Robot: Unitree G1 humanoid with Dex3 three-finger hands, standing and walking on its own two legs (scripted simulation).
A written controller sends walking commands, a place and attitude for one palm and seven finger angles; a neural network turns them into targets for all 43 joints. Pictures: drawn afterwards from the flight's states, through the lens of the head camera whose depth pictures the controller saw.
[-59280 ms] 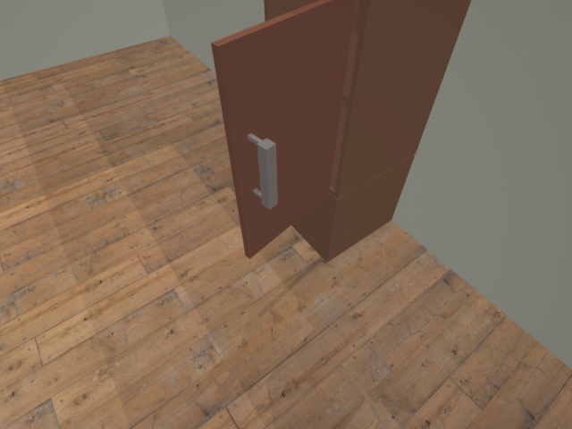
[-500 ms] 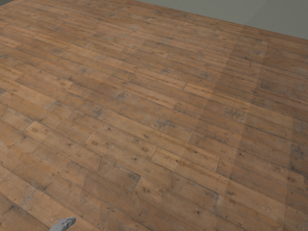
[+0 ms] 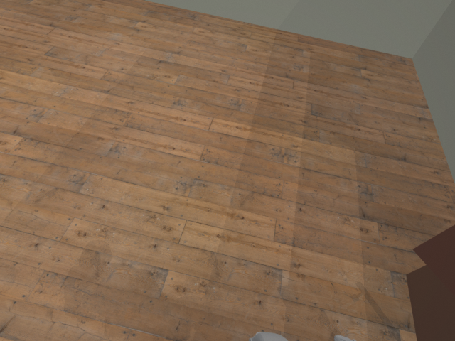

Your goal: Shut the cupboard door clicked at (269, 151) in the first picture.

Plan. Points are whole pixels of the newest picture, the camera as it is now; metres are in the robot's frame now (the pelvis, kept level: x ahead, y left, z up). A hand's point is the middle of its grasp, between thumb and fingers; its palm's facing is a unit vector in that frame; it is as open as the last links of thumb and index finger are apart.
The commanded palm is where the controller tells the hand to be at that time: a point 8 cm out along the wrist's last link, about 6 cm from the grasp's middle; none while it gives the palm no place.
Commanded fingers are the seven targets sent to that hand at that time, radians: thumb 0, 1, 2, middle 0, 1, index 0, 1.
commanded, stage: turn to face it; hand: left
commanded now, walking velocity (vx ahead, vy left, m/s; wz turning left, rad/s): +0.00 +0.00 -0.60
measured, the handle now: out of the picture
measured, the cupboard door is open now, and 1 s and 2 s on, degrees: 41 41 41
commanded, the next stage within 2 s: take the last steps up to it in 1.70 s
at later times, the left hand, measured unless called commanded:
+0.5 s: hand (164, 329) +0.15 +0.12 -0.14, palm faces -0.27 -0.92 -0.27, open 7.4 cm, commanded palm none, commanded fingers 0.00 0.90 0.90 -0.20 -0.30 -0.20 -0.30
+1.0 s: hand (169, 291) +0.23 +0.13 -0.16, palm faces -0.51 -0.83 -0.21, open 7.4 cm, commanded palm none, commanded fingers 0.00 0.90 0.90 -0.20 -0.30 -0.20 -0.30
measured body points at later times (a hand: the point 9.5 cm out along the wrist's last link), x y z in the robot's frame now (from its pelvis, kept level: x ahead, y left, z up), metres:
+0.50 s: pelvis +0.00 -0.04 +0.00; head +0.04 -0.08 +0.45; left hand +0.17 +0.17 -0.12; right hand -0.02 -0.32 -0.15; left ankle +0.02 +0.11 -0.65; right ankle -0.02 -0.14 -0.74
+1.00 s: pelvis +0.04 -0.01 +0.01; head +0.10 -0.01 +0.45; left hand +0.26 +0.17 -0.15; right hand -0.02 -0.27 -0.12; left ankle +0.08 +0.09 -0.74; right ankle -0.06 -0.12 -0.65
